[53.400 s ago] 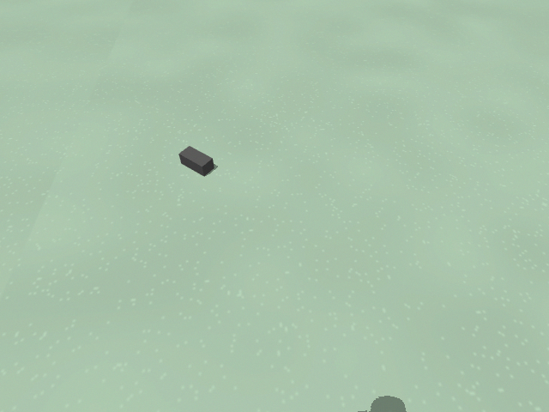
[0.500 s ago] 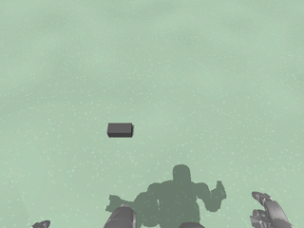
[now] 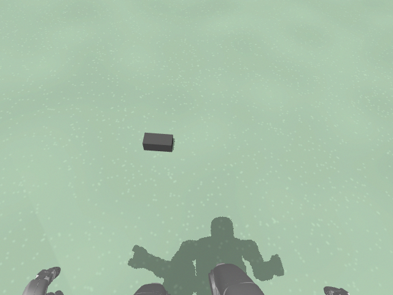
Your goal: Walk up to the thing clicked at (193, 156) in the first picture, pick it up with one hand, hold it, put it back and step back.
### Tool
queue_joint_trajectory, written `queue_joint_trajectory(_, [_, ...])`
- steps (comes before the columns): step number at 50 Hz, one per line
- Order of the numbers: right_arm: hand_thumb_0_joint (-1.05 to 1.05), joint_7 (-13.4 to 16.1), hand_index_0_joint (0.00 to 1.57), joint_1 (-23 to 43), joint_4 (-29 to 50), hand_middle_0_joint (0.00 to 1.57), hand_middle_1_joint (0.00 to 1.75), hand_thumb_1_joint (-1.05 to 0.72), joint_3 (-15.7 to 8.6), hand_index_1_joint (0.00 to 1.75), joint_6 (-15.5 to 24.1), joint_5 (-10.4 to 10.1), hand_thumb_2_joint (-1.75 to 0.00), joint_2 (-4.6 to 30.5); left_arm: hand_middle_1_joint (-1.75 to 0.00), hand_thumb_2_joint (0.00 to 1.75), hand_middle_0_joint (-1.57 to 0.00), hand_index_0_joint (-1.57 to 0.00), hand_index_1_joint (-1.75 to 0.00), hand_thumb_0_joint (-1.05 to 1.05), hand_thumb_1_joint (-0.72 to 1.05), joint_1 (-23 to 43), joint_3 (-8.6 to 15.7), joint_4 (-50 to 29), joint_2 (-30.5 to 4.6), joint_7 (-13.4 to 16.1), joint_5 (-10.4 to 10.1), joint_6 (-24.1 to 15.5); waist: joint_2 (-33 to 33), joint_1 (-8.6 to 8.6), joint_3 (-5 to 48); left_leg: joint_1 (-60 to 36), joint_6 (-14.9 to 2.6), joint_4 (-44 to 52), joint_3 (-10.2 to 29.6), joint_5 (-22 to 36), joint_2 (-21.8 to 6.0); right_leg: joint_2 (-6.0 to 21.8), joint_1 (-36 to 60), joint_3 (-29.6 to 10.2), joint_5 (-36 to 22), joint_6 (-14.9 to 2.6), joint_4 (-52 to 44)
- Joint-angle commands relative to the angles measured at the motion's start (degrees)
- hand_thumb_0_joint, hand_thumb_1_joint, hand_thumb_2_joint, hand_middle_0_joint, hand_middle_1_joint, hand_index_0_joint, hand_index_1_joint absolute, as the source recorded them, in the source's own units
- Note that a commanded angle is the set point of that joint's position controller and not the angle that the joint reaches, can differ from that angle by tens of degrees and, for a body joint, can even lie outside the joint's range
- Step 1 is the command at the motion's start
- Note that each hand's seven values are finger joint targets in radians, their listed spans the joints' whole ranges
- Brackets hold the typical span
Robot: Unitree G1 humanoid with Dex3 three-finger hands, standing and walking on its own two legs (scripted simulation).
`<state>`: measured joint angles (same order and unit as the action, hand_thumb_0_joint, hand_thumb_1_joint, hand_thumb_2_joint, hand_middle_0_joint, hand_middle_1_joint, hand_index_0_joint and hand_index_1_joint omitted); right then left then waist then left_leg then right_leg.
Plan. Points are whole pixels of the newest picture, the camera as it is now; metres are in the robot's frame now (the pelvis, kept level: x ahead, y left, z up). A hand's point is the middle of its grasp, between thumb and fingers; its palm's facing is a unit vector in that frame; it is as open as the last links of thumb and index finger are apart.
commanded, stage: step back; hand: left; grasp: from above
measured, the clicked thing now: (158, 142) +0.93 +0.19 -0.73
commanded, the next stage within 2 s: stand in 1.34 s
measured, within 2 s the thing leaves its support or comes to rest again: neither
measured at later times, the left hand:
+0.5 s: hand out of the picture -0.07 +0.27 -0.14, palm faces +0.03 -0.91 -0.42, open 7.4 cm
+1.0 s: hand out of the picture -0.06 +0.26 -0.15, palm faces +0.05 -0.93 -0.36, open 7.4 cm
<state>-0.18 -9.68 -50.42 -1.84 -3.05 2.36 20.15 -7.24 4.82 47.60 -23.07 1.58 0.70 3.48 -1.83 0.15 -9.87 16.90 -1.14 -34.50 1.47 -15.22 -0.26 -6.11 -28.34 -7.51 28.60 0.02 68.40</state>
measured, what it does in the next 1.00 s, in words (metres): walks backwards: right foot, then left foot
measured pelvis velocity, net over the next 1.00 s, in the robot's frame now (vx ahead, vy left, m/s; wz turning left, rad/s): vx -0.11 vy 0.00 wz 0.03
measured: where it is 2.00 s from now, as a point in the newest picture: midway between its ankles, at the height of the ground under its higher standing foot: outside the picture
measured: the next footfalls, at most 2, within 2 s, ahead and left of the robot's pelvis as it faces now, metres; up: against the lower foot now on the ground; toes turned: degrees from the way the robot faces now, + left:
right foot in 0.16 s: -0.07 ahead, -0.14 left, +0.00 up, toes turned +0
left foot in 0.46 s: -0.09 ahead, +0.12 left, +0.00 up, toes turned -1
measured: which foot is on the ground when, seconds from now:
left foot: down 0.00-0.20, up 0.22-0.44, down 0.46-0.74, up 0.76-0.96, down 0.98-1.00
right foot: up 0.00-0.14, down 0.16-1.00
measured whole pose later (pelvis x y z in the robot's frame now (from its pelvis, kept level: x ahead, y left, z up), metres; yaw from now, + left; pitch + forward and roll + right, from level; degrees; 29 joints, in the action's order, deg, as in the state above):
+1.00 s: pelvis -0.11 +0.00 +0.00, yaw +2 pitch -3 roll +0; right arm -0.6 -10.8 -57.5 -3.6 0.6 1.9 22.2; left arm -11.7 2.9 56.8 -20.6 -0.3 1.5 -1.7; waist 0.2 -1.8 -5.2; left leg 16.4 0.2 -32.7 0.7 -12.7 -0.6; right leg 2.6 -12.2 2.2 19.4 1.0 34.5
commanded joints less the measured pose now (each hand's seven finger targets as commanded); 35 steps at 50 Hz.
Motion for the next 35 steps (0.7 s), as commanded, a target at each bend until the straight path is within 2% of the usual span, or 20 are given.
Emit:
queue_joint_trajectory(1, [0.0,1.3,0.2,3.4,6.3,0.2,0.3,-0.9,-4.3,0.3,1.8,-0.3,-0.9,14.6,-0.3,0.9,-0.2,-0.2,-0.3,0.0,0.9,-3.6,2.3,-3.1,-9.3,-0.2,0.4,-1.6,12.3,-0.07,9.3,-8.4,-13.49,9.7,11.8,20.7,-14.1,3.1,2.4,1.5,2.2,1.9,-9.0])
queue_joint_trajectory(5, [0.0,1.1,0.2,1.3,5.7,0.2,0.3,-0.9,-4.6,0.3,0.9,-0.5,-0.9,16.4,-0.3,0.9,-0.2,-0.2,-0.3,0.0,0.9,-5.1,1.9,-1.4,-8.8,-0.5,0.6,-2.9,13.1,0.92,15.4,-13.0,-11.16,5.3,10.4,20.9,-12.7,4.5,10.1,6.8,-2.1,0.54,-32.3])
queue_joint_trajectory(7, [0.0,1.0,0.2,3.6,5.8,0.2,0.3,-0.9,-4.6,0.3,0.1,-1.2,-0.9,17.1,-0.3,0.9,-0.2,-0.2,-0.3,0.0,0.9,-11.4,2.1,2.2,-8.6,-0.6,0.9,-3.3,13.1,-2.13,16.8,-6.4,-8.26,2.9,8.4,14.3,-11.6,4.0,20.2,9.0,-11.2,-1.56,-46.2])
queue_joint_trajectory(8, [0.0,0.8,0.2,3.6,6.1,0.2,0.3,-0.9,-3.9,0.3,0.1,-1.4,-0.9,14.5,-0.3,0.9,-0.2,-0.2,-0.3,0.0,0.9,-11.1,2.7,2.5,-11.3,-0.5,1.8,-3.7,7.1,-1.82,15.1,3.1,-5.1,-1.2,6.8,5.2,-8.3,7.3,24.0,0.9,-10.9,-3.27,-46.9])
queue_joint_trajectory(9, [0.0,0.8,0.2,4.6,7.8,0.2,0.3,-0.9,-3.0,0.3,0.5,-1.9,-0.9,11.0,-0.3,0.9,-0.2,-0.2,-0.3,0.0,0.9,-10.3,4.5,1.6,-16.9,-0.6,2.3,-3.9,-7.5,-2.39,11.7,17.5,-0.45,-10.1,3.2,-10.1,1.9,19.6,24.9,-17.4,-7.9,-8.01,-49.5])
queue_joint_trajectory(10, [0.0,2.0,0.2,7.5,7.5,0.2,0.3,-0.9,-3.8,0.3,0.4,-1.4,-0.9,12.2,-0.3,0.9,-0.2,-0.2,-0.3,0.0,0.9,-5.9,5.2,-0.2,-21.7,-0.3,2.1,-3.8,-12.1,-5.3,8.5,12.0,1.66,-21.7,7.7,-19.8,2.8,31.1,7.3,-27.0,-6.8,-16.74,-53.1])
queue_joint_trajectory(11, [0.0,2.0,0.2,6.9,6.4,0.2,0.3,-0.9,-4.4,0.3,0.3,-1.7,-0.9,14.2,-0.3,0.9,-0.2,-0.2,-0.3,0.0,0.9,-3.2,4.5,-1.1,-19.2,-0.2,1.7,-4.2,-7.1,-3.12,5.5,9.3,1.77,-27.6,11.6,-17.0,1.8,29.7,2.7,-24.1,-7.4,-16.72,-52.9])
queue_joint_trajectory(13, [0.0,1.7,0.2,2.0,3.5,0.2,0.3,-0.9,-3.8,0.3,0.9,-2.2,-0.9,12.7,-0.3,0.9,-0.2,-0.2,-0.3,0.0,0.9,2.6,3.0,-1.7,-13.7,0.0,1.7,-4.7,-1.9,1.02,5.9,10.2,1.22,-30.8,9.2,-10.8,5.4,20.4,7.9,-8.0,-20.8,-11.62,-46.2])
queue_joint_trajectory(14, [0.0,1.5,0.2,1.4,3.2,0.2,0.3,-0.9,-3.7,0.3,1.3,-1.9,-0.9,12.6,-0.3,0.9,-0.2,-0.2,-0.3,0.0,0.9,1.6,3.1,-1.5,-13.0,0.0,1.8,-4.9,-3.8,0.47,7.0,8.8,1.63,-30.0,7.8,-9.7,5.1,19.0,8.6,-6.1,-17.7,-10.68,-46.0])
queue_joint_trajectory(19, [0.0,0.3,0.2,4.4,2.9,0.2,0.3,-0.9,-3.5,0.3,2.7,-0.4,-0.9,11.8,-0.3,0.9,-0.2,-0.2,-0.3,0.0,0.9,-5.5,3.6,0.4,-14.1,-0.6,2.5,-5.2,-8.1,-4.95,7.0,9.9,2.35,-8.8,2.3,-14.9,1.5,19.8,19.3,-8.5,1.2,-10.79,-47.8])
queue_joint_trajectory(22, [0.0,0.0,0.2,-1.2,-0.6,0.2,0.3,-0.9,-4.1,0.3,4.0,-0.7,-0.9,11.2,-0.3,0.9,-0.2,-0.2,-0.3,0.0,0.9,-1.7,2.8,0.0,-14.1,-1.2,1.7,-4.4,-7.3,-1.09,7.8,-7.0,0.58,10.8,-2.3,-6.8,1.9,18.6,10.9,-5.0,0.7,-8.73,-44.8])
queue_joint_trajectory(23, [0.0,0.1,0.2,-3.1,-1.9,0.2,0.3,-0.9,-4.9,0.3,4.5,-0.3,-0.9,12.2,-0.3,0.9,-0.2,-0.2,-0.3,0.0,0.9,-2.9,1.7,0.2,-11.7,-1.3,1.7,-4.0,-3.6,-0.18,8.5,-13.9,-0.56,13.6,0.5,-3.7,1.7,16.2,6.2,-2.2,-1.3,-6.53,-40.4])
queue_joint_trajectory(24, [0.0,0.3,0.2,-4.6,-2.0,0.2,0.3,-0.9,-5.6,0.3,4.9,0.3,-0.9,14.8,-0.3,0.9,-0.2,-0.2,-0.3,0.0,0.9,-4.2,0.7,0.0,-8.5,-1.5,1.2,-4.0,5.4,0.54,9.7,-19.5,-3.31,17.0,15.8,-13.2,-6.9,11.7,-2.8,1.8,-0.2,-3.36,-32.5])
queue_joint_trajectory(25, [0.0,0.3,0.2,-2.5,-1.3,0.2,0.3,-0.9,-5.7,0.3,5.1,0.3,-0.9,19.3,-0.3,0.9,-0.2,-0.2,-0.3,0.0,0.9,-0.9,1.0,0.7,-8.8,-1.4,0.1,-3.9,11.8,1.44,7.4,-7.0,-9.48,23.4,31.1,-33.3,-17.5,6.8,-2.7,7.9,4.2,-0.94,-24.6])
queue_joint_trajectory(26, [0.0,0.1,0.2,-0.6,-0.7,0.2,0.3,-0.9,-6.0,0.3,5.3,-0.2,-0.9,20.2,-0.3,0.9,-0.2,-0.2,-0.3,0.0,0.9,0.9,2.3,1.1,-12.6,-1.4,0.9,-4.2,8.2,1.66,3.2,2.3,-12.48,25.2,32.4,-35.0,-19.6,8.1,2.3,3.7,4.3,-1.18,-18.5])
queue_joint_trajectory(27, [0.0,0.2,0.2,1.9,-0.4,0.2,0.3,-0.9,-4.8,0.3,5.9,0.0,-0.9,16.8,-0.3,0.9,-0.2,-0.2,-0.3,0.0,0.9,-0.9,1.9,1.8,-11.3,-1.8,0.4,-4.3,5.0,-0.56,2.9,0.4,-10.95,23.0,26.1,-27.8,-16.1,9.0,2.8,1.8,0.1,-1.25,-18.4])
queue_joint_trajectory(29, [0.0,0.3,0.2,2.0,-0.8,0.2,0.3,-0.9,-4.4,0.3,6.1,0.1,-0.9,15.7,-0.3,0.9,-0.2,-0.2,-0.3,0.0,0.9,-2.2,1.6,2.8,-10.0,-2.3,0.2,-4.9,8.7,-0.61,4.5,-2.3,-8.66,20.8,18.6,-19.5,-12.8,8.8,4.2,4.6,-2.4,-1.44,-23.1])
queue_joint_trajectory(32, [0.0,-0.2,0.2,1.8,-1.1,0.2,0.3,-0.9,-4.7,0.3,5.2,0.1,-0.9,15.6,-0.3,0.9,-0.2,-0.2,-0.3,0.0,0.9,-3.8,1.8,4.7,-9.2,-2.6,0.6,-5.5,12.5,-0.15,6.2,0.4,-7.36,18.4,13.3,-17.5,-10.5,6.5,13.0,8.7,-4.0,-0.9,-33.0])
queue_joint_trajectory(34, [0.0,-0.3,0.2,3.1,-0.7,0.2,0.3,-0.9,-4.0,0.3,4.1,-0.7,-0.9,13.9,-0.3,0.9,-0.2,-0.2,-0.3,0.0,0.9,-6.7,2.0,6.6,-8.7,-2.0,1.0,-5.9,9.9,-2.47,6.3,6.0,-4.83,12.8,9.1,-16.9,-8.0,4.3,22.8,10.2,-9.9,-1.58,-43.0])
queue_joint_trajectory(35, [0.0,-0.2,0.2,2.1,-0.6,0.2,0.3,-0.9,-3.4,0.3,3.8,-0.9,-0.9,11.8,-0.3,0.9,-0.2,-0.2,-0.3,0.0,0.9,-8.4,2.4,7.3,-9.8,-1.6,1.4,-6.2,6.0,-3.38,7.4,9.8,-2.98,7.3,7.0,-16.6,-6.0,5.6,28.1,6.3,-9.3,-2.13,-45.5])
